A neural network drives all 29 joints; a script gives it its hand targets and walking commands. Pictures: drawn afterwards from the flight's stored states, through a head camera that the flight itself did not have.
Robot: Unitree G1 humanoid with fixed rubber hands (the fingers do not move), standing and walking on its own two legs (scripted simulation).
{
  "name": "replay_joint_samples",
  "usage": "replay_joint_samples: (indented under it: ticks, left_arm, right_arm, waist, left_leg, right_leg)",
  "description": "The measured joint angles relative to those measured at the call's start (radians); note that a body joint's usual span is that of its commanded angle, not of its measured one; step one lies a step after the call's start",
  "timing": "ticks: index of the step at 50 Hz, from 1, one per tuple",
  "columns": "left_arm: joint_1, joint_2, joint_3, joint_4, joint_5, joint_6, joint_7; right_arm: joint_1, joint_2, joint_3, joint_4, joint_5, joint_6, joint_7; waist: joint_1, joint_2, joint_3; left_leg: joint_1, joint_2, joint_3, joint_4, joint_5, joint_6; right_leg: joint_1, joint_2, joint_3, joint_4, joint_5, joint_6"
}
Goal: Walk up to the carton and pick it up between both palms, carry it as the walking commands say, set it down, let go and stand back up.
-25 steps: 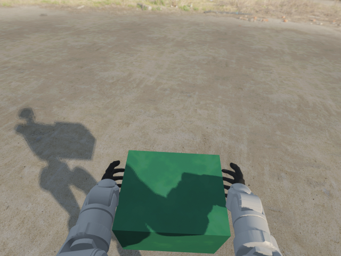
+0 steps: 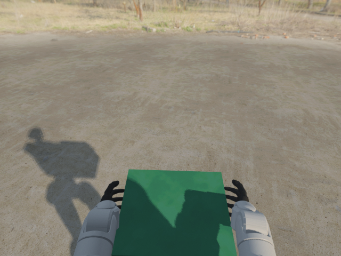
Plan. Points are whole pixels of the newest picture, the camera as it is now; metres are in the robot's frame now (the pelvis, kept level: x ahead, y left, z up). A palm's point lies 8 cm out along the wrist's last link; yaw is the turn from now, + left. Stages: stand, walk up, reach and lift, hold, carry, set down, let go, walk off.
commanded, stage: reach and lift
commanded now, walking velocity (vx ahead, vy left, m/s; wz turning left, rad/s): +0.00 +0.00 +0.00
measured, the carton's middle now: (173, 223) +0.28 -0.01 -0.04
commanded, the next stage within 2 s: hold in 0.76 s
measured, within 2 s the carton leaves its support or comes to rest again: neither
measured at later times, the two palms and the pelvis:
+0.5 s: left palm (100, 212) +0.27 +0.17 +0.04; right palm (235, 206) +0.27 -0.16 +0.04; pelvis -0.01 -0.01 +0.00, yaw +1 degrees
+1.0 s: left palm (101, 214) +0.26 +0.16 +0.04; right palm (237, 208) +0.27 -0.17 +0.04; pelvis -0.01 -0.01 +0.00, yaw +0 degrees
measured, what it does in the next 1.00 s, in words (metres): stands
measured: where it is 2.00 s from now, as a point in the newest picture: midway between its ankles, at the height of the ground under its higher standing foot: outside the picture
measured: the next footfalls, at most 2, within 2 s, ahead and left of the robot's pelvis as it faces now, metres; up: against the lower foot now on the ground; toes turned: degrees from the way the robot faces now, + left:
left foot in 1.92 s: +0.01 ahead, +0.06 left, +0.00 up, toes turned -30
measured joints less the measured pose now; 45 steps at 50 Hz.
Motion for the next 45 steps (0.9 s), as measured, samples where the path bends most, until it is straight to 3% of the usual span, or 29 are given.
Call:
replay_joint_samples:
  ticks: [21, 45]
  left_arm:
    - [-0.065, 0.028, 0.045, 0.058, 0.020, 0.006, -0.027]
    - [-0.015, 0.005, 0.031, -0.003, 0.019, 0.013, -0.015]
  right_arm:
    - [-0.081, 0.012, -0.014, 0.085, -0.015, -0.006, -0.025]
    - [-0.024, 0.005, 0.010, 0.029, 0.002, -0.003, -0.014]
  waist:
    - [0.024, -0.002, 0.016]
    - [0.032, 0.000, 0.011]
  left_leg:
    - [-0.029, 0.007, -0.014, 0.040, -0.002, -0.013]
    - [-0.009, 0.009, -0.001, 0.011, 0.005, -0.010]
  right_leg:
    - [-0.020, 0.010, -0.020, 0.026, 0.003, -0.010]
    - [-0.006, 0.009, -0.010, 0.007, 0.008, -0.009]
